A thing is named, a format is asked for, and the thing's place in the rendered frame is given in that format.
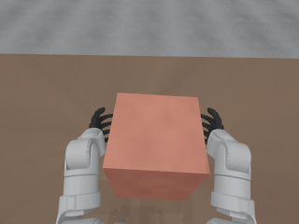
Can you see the left robot forearm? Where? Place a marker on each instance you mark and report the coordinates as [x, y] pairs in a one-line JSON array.
[[81, 175]]

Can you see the left robot hand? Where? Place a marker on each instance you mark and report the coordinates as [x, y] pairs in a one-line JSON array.
[[96, 121]]

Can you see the right robot hand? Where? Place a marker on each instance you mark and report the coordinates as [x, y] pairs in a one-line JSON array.
[[215, 122]]

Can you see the carton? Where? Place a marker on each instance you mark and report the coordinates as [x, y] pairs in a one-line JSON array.
[[156, 147]]

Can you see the right robot forearm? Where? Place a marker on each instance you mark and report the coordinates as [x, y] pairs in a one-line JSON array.
[[232, 170]]

